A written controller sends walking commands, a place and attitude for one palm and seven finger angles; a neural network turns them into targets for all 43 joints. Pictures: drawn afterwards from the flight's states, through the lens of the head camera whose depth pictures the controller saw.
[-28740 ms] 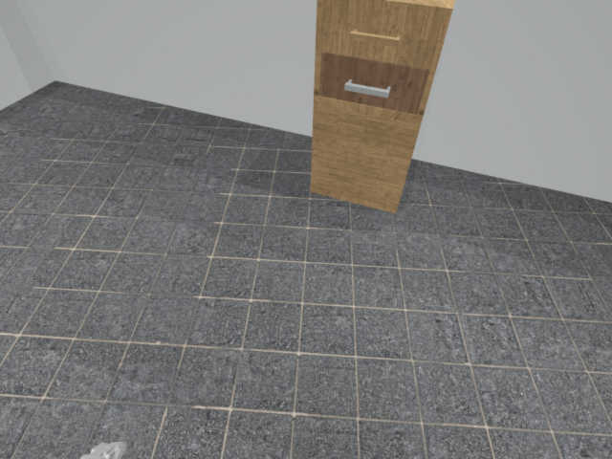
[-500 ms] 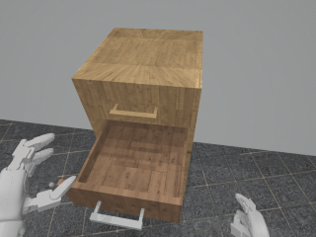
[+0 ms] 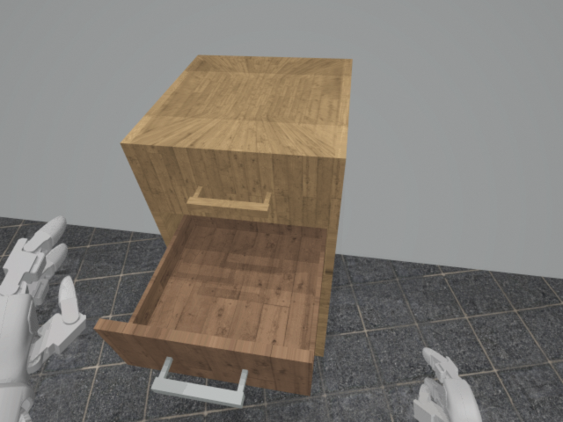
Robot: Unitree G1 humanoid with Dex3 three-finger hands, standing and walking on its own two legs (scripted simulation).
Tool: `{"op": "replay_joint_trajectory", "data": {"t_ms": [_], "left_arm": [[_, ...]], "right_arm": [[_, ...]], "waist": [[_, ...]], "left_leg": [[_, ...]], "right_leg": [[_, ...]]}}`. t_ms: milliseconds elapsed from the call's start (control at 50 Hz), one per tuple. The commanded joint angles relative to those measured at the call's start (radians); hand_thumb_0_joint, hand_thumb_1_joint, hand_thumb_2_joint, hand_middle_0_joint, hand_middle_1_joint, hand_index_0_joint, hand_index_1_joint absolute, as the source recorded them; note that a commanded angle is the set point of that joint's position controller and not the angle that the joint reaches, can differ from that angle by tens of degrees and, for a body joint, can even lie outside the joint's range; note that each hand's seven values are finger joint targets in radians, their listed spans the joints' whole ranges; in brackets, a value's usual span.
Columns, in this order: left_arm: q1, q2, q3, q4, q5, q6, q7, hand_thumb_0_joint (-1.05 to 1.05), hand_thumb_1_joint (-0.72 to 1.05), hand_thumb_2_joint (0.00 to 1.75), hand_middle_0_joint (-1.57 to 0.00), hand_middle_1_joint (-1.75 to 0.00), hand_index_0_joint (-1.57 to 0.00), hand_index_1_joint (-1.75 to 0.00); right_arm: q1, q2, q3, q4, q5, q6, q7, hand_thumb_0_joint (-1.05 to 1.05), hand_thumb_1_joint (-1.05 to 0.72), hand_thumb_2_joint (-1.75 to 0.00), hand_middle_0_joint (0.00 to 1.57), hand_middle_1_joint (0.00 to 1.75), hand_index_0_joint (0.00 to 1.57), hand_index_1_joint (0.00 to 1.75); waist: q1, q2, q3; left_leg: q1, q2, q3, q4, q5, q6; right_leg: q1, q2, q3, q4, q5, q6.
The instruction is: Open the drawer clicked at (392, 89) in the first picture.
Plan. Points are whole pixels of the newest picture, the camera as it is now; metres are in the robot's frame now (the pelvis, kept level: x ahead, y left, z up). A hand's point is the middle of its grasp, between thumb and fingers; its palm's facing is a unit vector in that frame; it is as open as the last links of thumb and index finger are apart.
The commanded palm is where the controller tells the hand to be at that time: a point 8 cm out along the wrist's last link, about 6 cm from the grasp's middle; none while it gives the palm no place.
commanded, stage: step back with the hand held close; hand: left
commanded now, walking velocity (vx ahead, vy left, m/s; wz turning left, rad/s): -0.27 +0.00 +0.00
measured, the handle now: (201, 380) +0.23 +0.19 -0.17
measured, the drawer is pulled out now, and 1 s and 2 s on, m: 0.29 0.29 0.29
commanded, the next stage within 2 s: stop stepping back and stand still in 1.26 s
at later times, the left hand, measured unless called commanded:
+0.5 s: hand (64, 338) +0.16 +0.25 +0.15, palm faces +0.25 -0.80 -0.55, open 7.4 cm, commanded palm +0.09 +0.29 +0.17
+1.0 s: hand out of the picture +0.08 +0.23 +0.15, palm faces +0.31 -0.80 -0.51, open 7.4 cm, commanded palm +0.00 +0.27 +0.17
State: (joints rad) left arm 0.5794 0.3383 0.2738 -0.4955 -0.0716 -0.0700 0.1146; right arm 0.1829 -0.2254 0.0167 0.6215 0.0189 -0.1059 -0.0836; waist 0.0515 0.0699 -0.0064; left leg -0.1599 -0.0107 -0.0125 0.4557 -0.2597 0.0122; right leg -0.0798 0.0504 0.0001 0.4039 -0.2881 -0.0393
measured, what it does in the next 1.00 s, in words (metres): walks backwards: left foot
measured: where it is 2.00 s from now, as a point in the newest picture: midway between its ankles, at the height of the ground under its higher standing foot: outside the picture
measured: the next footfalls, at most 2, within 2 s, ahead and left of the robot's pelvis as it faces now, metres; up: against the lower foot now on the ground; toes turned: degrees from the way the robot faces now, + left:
left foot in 0.90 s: -0.06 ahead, +0.14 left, +0.00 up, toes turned +1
left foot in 1.32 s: -0.13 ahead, +0.13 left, +0.00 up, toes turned +2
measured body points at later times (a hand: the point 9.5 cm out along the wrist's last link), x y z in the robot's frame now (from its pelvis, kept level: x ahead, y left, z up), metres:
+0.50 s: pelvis -0.04 +0.01 -0.01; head +0.01 +0.02 +0.44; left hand +0.14 +0.29 +0.18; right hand +0.14 -0.23 -0.08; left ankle -0.01 +0.11 -0.74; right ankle -0.04 -0.09 -0.74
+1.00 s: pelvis -0.13 -0.01 -0.01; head -0.09 +0.01 +0.43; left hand +0.05 +0.27 +0.18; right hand +0.03 -0.26 -0.09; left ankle -0.10 +0.13 -0.74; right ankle -0.05 -0.10 -0.73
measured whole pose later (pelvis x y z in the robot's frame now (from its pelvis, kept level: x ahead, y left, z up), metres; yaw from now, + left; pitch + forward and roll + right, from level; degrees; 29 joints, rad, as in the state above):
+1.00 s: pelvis -0.13 -0.01 -0.01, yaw +0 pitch +1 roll +1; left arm 0.63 0.45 0.39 -0.62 -0.03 -0.20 0.17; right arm 0.18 -0.21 -0.02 0.58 0.01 -0.08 -0.06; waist -0.03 -0.05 0.06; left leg -0.36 0.03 0.01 0.57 -0.23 -0.03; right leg -0.46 0.01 -0.04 0.62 -0.31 0.00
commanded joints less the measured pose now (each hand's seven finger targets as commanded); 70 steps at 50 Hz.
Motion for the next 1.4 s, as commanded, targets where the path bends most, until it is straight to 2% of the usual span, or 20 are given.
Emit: {"op": "replay_joint_trajectory", "data": {"t_ms": [0, 120, 300, 520, 600, 660, 700, 820, 880, 960, 1000, 1040, 1080, 1120, 1140, 1200, 1260, 1300, 1320, 1380], "left_arm": [[-0.229, 0.317, 0.285, -0.293, 0.008, -0.119, 0.034, 0.00, 0.90, 0.90, -0.20, -0.30, -0.20, -0.30], [0.019, 0.145, 0.151, -0.139, 0.025, -0.139, 0.004, 0.00, 0.90, 0.90, -0.20, -0.30, -0.20, -0.30], [0.153, 0.242, 0.249, -0.339, 0.025, -0.160, 0.051, 0.00, 0.90, 0.90, -0.20, -0.30, -0.20, -0.30], [0.167, 0.179, 0.207, -0.361, 0.018, -0.158, 0.099, 0.00, 0.90, 0.90, -0.20, -0.30, -0.20, -0.30], [0.108, 0.171, 0.183, -0.335, 0.015, -0.140, 0.101, 0.00, 0.90, 0.90, -0.20, -0.30, -0.20, -0.30], [0.025, 0.192, 0.180, -0.282, 0.023, -0.133, 0.100, 0.00, 0.90, 0.90, -0.20, -0.30, -0.20, -0.30], [-0.008, 0.192, 0.153, -0.240, 0.026, -0.141, 0.089, 0.00, 0.90, 0.90, -0.20, -0.30, -0.20, -0.30], [-0.004, 0.224, 0.190, -0.276, 0.033, -0.172, 0.086, 0.00, 0.90, 0.90, -0.20, -0.30, -0.20, -0.30], [0.004, 0.243, 0.214, -0.381, 0.043, -0.201, 0.086, 0.00, 0.90, 0.90, -0.20, -0.30, -0.20, -0.30], [0.112, 0.249, 0.275, -0.392, 0.034, -0.205, 0.076, 0.00, 0.90, 0.90, -0.20, -0.30, -0.20, -0.30], [0.129, 0.235, 0.259, -0.414, 0.022, -0.212, 0.067, 0.00, 0.90, 0.90, -0.20, -0.30, -0.20, -0.30], [0.120, 0.259, 0.280, -0.389, 0.020, -0.208, 0.068, 0.00, 0.90, 0.90, -0.20, -0.30, -0.20, -0.30], [0.080, 0.254, 0.281, -0.349, 0.021, -0.213, 0.077, 0.00, 0.90, 0.90, -0.20, -0.30, -0.20, -0.30], [0.079, 0.254, 0.248, -0.302, 0.021, -0.188, 0.100, 0.00, 0.90, 0.90, -0.20, -0.30, -0.20, -0.30], [0.078, 0.251, 0.252, -0.278, 0.027, -0.181, 0.103, 0.00, 0.90, 0.90, -0.20, -0.30, -0.20, -0.30], [0.081, 0.216, 0.230, -0.252, 0.037, -0.184, 0.095, 0.00, 0.90, 0.90, -0.20, -0.30, -0.20, -0.30], [0.047, 0.214, 0.201, -0.274, 0.035, -0.189, 0.093, 0.00, 0.90, 0.90, -0.20, -0.30, -0.20, -0.30], [0.008, 0.194, 0.180, -0.340, 0.040, -0.210, 0.097, 0.00, 0.90, 0.90, -0.20, -0.30, -0.20, -0.30], [0.009, 0.193, 0.192, -0.328, 0.055, -0.205, 0.109, 0.00, 0.90, 0.90, -0.20, -0.30, -0.20, -0.30], [0.092, 0.219, 0.242, -0.392, 0.020, -0.204, 0.093, 0.00, 0.90, 0.90, -0.20, -0.30, -0.20, -0.30]], "right_arm": [[-0.106, -0.115, -0.043, -0.206, 0.005, -0.033, 0.000, 0.00, -0.90, -0.90, 0.20, 0.30, 0.20, 0.30], [-0.136, -0.111, -0.065, -0.201, 0.004, 0.023, 0.023, 0.00, -0.90, -0.90, 0.20, 0.30, 0.20, 0.30], [-0.134, -0.097, -0.080, -0.261, -0.004, 0.055, 0.006, 0.00, -0.90, -0.90, 0.20, 0.30, 0.20, 0.30], [-0.058, -0.096, -0.082, -0.203, -0.042, -0.036, -0.011, 0.00, -0.90, -0.90, 0.20, 0.30, 0.20, 0.30], [-0.060, -0.108, -0.076, -0.189, -0.039, -0.039, -0.018, 0.00, -0.90, -0.90, 0.20, 0.30, 0.20, 0.30], [-0.056, -0.100, -0.081, -0.194, -0.019, -0.027, -0.014, 0.00, -0.90, -0.90, 0.20, 0.30, 0.20, 0.30], [-0.072, -0.090, -0.082, -0.178, -0.008, -0.019, 0.006, 0.00, -0.90, -0.90, 0.20, 0.30, 0.20, 0.30], [-0.097, -0.069, -0.036, -0.179, -0.013, 0.000, -0.003, 0.00, -0.90, -0.90, 0.20, 0.30, 0.20, 0.30], [-0.106, -0.105, -0.066, -0.201, -0.018, -0.016, 0.012, 0.00, -0.90, -0.90, 0.20, 0.30, 0.20, 0.30], [-0.106, -0.092, -0.083, -0.214, -0.012, -0.050, 0.035, 0.00, -0.90, -0.90, 0.20, 0.30, 0.20, 0.30], [-0.086, -0.104, -0.090, -0.197, -0.007, -0.057, 0.041, 0.00, -0.90, -0.90, 0.20, 0.30, 0.20, 0.30], [-0.085, -0.100, -0.094, -0.196, 0.001, -0.057, 0.038, 0.00, -0.90, -0.90, 0.20, 0.30, 0.20, 0.30], [-0.068, -0.101, -0.096, -0.190, -0.005, -0.053, 0.035, 0.00, -0.90, -0.90, 0.20, 0.30, 0.20, 0.30], [-0.054, -0.085, -0.110, -0.161, -0.005, -0.025, 0.046, 0.00, -0.90, -0.90, 0.20, 0.30, 0.20, 0.30], [-0.065, -0.089, -0.112, -0.150, -0.015, -0.013, 0.047, 0.00, -0.90, -0.90, 0.20, 0.30, 0.20, 0.30], [-0.090, -0.050, -0.068, -0.153, -0.024, 0.012, 0.034, 0.00, -0.90, -0.90, 0.20, 0.30, 0.20, 0.30], [-0.076, -0.065, -0.054, -0.141, -0.023, 0.035, 0.014, 0.00, -0.90, -0.90, 0.20, 0.30, 0.20, 0.30], [-0.083, -0.114, -0.069, -0.159, -0.034, 0.019, 0.014, 0.00, -0.90, -0.90, 0.20, 0.30, 0.20, 0.30], [-0.085, -0.090, -0.074, -0.149, -0.042, -0.013, 0.013, 0.00, -0.90, -0.90, 0.20, 0.30, 0.20, 0.30], [-0.059, -0.081, -0.098, -0.163, -0.018, -0.049, 0.034, 0.00, -0.90, -0.90, 0.20, 0.30, 0.20, 0.30]], "waist": [[-0.040, -0.048, 0.079], [-0.046, -0.078, -0.062], [-0.050, -0.049, -0.206], [-0.067, 0.146, -0.149], [-0.070, 0.018, -0.104], [-0.089, -0.223, -0.028], [-0.073, -0.284, -0.010], [-0.074, -0.103, 0.015], [-0.053, 0.151, -0.048], [-0.048, 0.184, -0.117], [-0.054, 0.091, -0.159], [-0.059, -0.061, -0.166], [-0.061, -0.147, -0.113], [-0.057, -0.262, -0.121], [-0.061, -0.251, -0.128], [-0.069, -0.283, -0.114], [-0.085, -0.139, -0.038], [-0.087, 0.156, 0.002], [-0.088, 0.178, -0.018], [-0.069, 0.133, -0.110]], "left_leg": [[0.020, 0.047, -0.018, -0.011, 0.135, 0.028], [0.051, 0.064, 0.000, 0.007, 0.232, 0.033], [-0.022, 0.123, -0.048, 0.030, 0.516, 0.024], [-0.206, 0.252, -0.147, -0.051, 0.419, 0.073], [-0.286, 0.223, -0.146, 0.004, 0.180, 0.056], [-0.262, 0.027, -0.041, 0.280, -0.234, -0.015], [-0.204, 0.008, -0.028, 0.584, -0.214, -0.024], [-0.154, 0.010, 0.051, -0.038, -0.109, -0.006], [-0.247, 0.273, -0.206, -0.140, 0.176, 0.097], [-0.428, 0.274, -0.124, -0.111, 0.069, 0.084], [-0.358, 0.233, -0.070, 0.006, 0.213, 0.056], [-0.406, 0.154, -0.024, 0.067, 0.037, 0.024], [-0.435, 0.064, -0.001, 0.140, -0.344, 0.008], [-0.303, 0.011, 0.010, 0.466, -0.286, -0.025], [-0.283, 0.008, -0.007, 0.569, -0.281, -0.029], [-0.220, 0.015, 0.016, 0.385, -0.258, -0.022], [-0.150, 0.003, 0.073, -0.026, -0.173, -0.011], [-0.349, 0.262, -0.238, -0.217, -0.185, 0.108], [-0.408, 0.373, -0.270, -0.224, -0.056, 0.163], [-0.351, 0.334, -0.142, -0.129, 0.030, 0.143]], "right_leg": [[-0.203, -0.103, 0.146, -0.151, 0.306, 0.019], [-0.135, -0.136, 0.121, -0.086, 0.430, 0.040], [-0.052, -0.100, 0.060, 0.057, 0.473, 0.035], [-0.115, -0.050, -0.002, 0.234, -0.091, 0.038], [-0.099, -0.087, 0.035, 0.142, 0.004, 0.028], [-0.343, -0.305, 0.380, -0.165, -0.172, -0.084], [-0.441, -0.402, 0.408, -0.245, -0.317, -0.140], [-0.267, -0.205, 0.125, -0.076, -0.019, -0.023], [-0.163, -0.074, 0.021, 0.210, 0.048, 0.058], [-0.049, -0.058, 0.011, 0.317, -0.041, 0.048], [-0.038, -0.079, 0.030, 0.232, 0.164, 0.051], [-0.016, -0.145, 0.113, 0.163, 0.291, 0.030], [-0.165, -0.238, 0.277, -0.035, -0.121, -0.011], [-0.290, -0.394, 0.459, -0.267, -0.418, -0.080], [-0.307, -0.404, 0.462, -0.263, -0.342, -0.112], [-0.293, -0.299, 0.216, -0.148, -0.041, -0.077], [-0.311, -0.193, 0.109, -0.081, -0.128, 0.001], [-0.244, -0.047, 0.026, 0.263, -0.117, 0.059], [-0.245, 0.006, 0.008, 0.532, -0.152, 0.065], [-0.266, -0.014, 0.056, 0.722, -0.190, 0.062]]}}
